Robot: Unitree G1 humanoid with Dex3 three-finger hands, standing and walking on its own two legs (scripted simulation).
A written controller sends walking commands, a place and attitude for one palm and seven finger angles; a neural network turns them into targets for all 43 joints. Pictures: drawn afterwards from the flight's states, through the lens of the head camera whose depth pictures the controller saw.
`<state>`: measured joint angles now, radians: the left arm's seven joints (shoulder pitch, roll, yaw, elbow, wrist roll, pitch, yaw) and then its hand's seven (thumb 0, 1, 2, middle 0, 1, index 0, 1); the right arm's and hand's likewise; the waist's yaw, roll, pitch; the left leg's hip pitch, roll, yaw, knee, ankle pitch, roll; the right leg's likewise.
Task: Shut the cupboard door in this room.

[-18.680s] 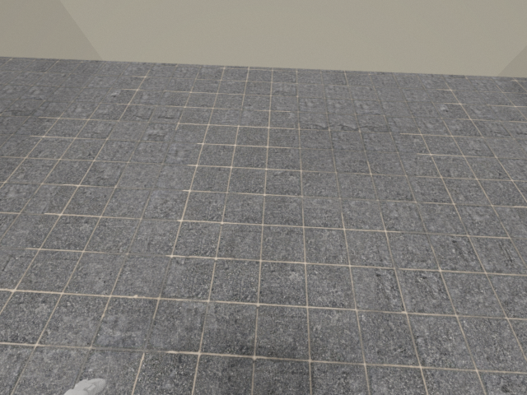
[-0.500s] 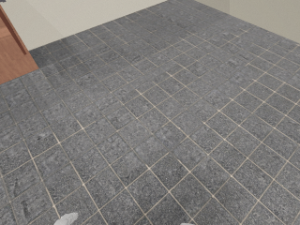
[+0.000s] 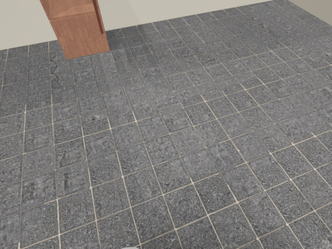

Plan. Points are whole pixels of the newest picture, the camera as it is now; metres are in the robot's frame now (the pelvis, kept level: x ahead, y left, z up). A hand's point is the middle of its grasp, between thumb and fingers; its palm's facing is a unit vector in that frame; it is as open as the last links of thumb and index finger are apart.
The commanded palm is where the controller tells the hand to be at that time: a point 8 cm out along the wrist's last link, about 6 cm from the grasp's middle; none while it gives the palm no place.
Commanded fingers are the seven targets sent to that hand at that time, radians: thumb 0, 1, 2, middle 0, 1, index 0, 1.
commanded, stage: turn or walk to find it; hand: left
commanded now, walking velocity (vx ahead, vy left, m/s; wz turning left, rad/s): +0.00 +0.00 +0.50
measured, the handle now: out of the picture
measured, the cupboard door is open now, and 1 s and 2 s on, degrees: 87 87 87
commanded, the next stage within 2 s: none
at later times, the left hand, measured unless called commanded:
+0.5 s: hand out of the picture +0.10 +0.19 -0.13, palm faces +0.25 -0.93 -0.27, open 7.3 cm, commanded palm none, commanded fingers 0.00 0.90 0.90 -0.20 -0.30 -0.20 -0.30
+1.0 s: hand out of the picture +0.02 +0.14 -0.17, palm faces +0.55 -0.82 -0.15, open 7.3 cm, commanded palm none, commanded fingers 0.00 0.90 0.90 -0.20 -0.30 -0.20 -0.30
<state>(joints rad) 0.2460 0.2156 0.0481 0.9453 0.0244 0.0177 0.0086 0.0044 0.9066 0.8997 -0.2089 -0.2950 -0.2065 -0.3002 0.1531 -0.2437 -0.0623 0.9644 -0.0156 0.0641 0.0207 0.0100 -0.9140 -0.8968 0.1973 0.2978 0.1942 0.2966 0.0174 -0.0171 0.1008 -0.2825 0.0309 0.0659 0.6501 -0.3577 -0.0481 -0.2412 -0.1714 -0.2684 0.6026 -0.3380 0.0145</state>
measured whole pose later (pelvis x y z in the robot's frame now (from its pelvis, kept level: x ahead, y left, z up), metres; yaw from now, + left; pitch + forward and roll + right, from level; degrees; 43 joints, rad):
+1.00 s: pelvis +0.20 +0.08 -0.02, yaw +27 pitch -1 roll +0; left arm 0.51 0.12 0.01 1.16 0.01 -0.03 -0.01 0.01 0.91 0.90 -0.21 -0.29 -0.20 -0.30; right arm 0.06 -0.19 -0.04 0.95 -0.03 -0.05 0.03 0.01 -0.91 -0.90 0.20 0.30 0.19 0.30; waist 0.06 0.00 0.11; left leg -0.43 0.02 0.15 0.68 -0.23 0.09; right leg -0.09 -0.18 -0.23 0.92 -0.52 0.06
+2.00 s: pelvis +0.57 +0.28 -0.01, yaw +33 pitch -1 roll -2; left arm 0.41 0.16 0.04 1.16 0.02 -0.04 -0.01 0.00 0.92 0.90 -0.20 -0.29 -0.20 -0.30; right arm 0.10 -0.18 -0.05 0.99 -0.04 -0.06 0.03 0.01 -0.91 -0.90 0.20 0.30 0.19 0.30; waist 0.06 -0.03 0.06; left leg -0.38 0.07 0.15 0.62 -0.22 0.04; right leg -0.11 -0.11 -0.17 0.67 -0.46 0.03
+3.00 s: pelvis +0.90 +0.47 +0.00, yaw +32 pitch -2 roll -1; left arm 0.28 0.15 0.02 1.14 0.01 -0.02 0.02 0.00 0.92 0.90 -0.20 -0.29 -0.20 -0.30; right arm 0.13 -0.15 -0.01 1.07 -0.02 -0.03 -0.01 0.00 -0.92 -0.90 0.20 0.30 0.19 0.30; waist 0.05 -0.01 0.04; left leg -0.29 0.05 0.08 0.54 -0.22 0.01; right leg -0.13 -0.03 -0.17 0.51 -0.32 -0.01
